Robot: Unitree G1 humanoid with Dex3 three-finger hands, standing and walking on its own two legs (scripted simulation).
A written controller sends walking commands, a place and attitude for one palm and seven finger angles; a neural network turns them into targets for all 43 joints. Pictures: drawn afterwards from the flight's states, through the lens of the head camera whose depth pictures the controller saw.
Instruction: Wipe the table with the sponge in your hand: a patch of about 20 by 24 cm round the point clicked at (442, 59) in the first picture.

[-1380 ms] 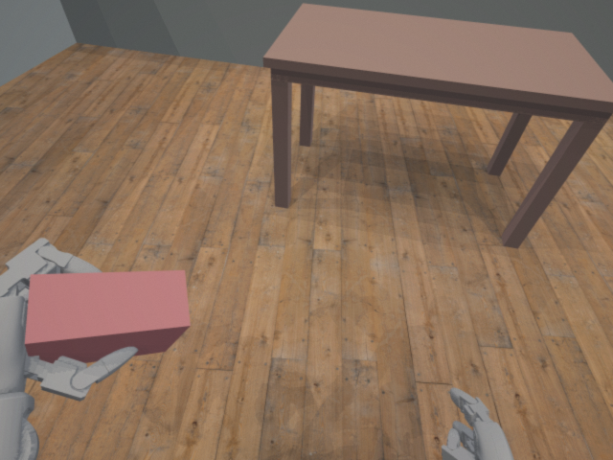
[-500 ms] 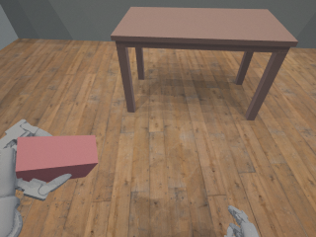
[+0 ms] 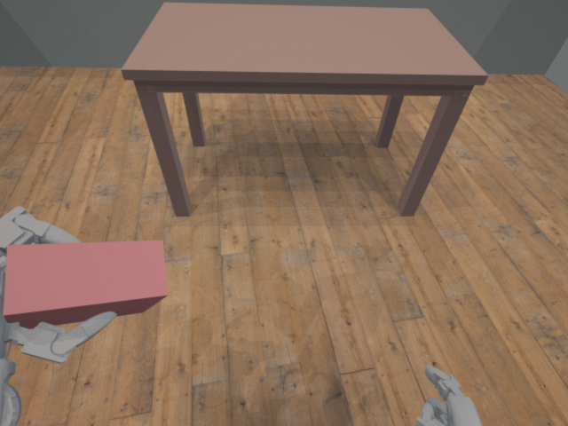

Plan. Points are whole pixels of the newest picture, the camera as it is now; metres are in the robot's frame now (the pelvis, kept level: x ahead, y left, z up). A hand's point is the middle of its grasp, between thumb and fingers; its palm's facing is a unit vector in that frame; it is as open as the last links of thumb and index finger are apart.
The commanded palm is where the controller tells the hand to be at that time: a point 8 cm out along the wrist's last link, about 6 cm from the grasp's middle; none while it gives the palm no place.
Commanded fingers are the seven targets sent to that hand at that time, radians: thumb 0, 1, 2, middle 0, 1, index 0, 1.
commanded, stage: walk to a spot facing it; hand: left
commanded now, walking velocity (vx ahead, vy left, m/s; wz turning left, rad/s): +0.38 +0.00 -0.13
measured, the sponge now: (111, 283) +0.22 +0.21 +0.15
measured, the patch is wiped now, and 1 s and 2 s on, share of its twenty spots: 0.00 0.00 0.00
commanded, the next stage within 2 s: turn to face it in 1.32 s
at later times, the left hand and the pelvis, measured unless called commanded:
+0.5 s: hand (210, 169) +0.39 +0.14 +0.17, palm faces +0.31 -0.81 -0.50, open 10.1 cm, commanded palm +0.33 +0.19 +0.20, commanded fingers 0.00 0.10 1.30 -1.20 -1.60 -1.20 -1.60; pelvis +0.16 -0.08 +0.01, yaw -1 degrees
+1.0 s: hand (210, 102) +0.50 +0.16 +0.21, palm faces +0.47 -0.76 -0.46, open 10.1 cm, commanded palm +0.45 +0.20 +0.20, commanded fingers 0.00 0.10 1.30 -1.20 -1.60 -1.20 -1.60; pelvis +0.33 -0.09 +0.01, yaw +6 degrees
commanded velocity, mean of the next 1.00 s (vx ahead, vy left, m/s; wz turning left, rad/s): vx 0.35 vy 0.00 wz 0.22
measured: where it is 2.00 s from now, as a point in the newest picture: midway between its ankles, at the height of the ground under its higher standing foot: (315, 364)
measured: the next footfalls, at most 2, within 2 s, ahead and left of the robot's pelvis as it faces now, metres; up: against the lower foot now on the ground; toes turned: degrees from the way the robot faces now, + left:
right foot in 0.30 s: +0.22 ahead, -0.18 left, +0.00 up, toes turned -13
left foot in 0.70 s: +0.38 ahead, +0.05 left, +0.00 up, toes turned +12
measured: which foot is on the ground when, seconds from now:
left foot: down 0.00-0.30, up 0.32-0.68, down 0.70-1.00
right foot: up 0.00-0.28, down 0.30-0.72, up 0.74-1.00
